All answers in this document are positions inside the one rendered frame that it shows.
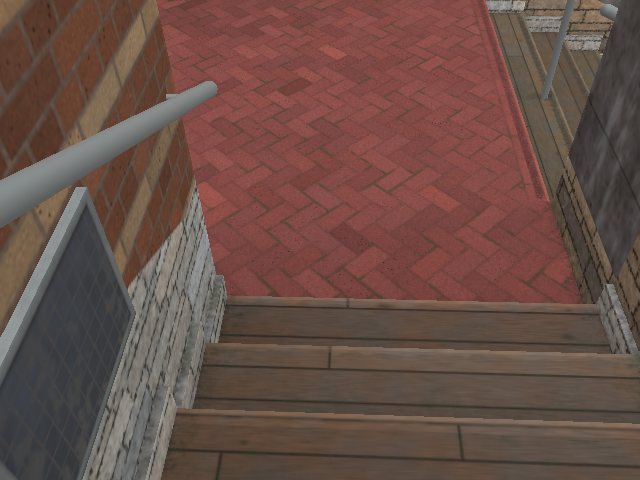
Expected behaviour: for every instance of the stairs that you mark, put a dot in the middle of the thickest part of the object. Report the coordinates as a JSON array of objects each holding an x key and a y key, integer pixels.
[
  {"x": 303, "y": 388},
  {"x": 552, "y": 122}
]

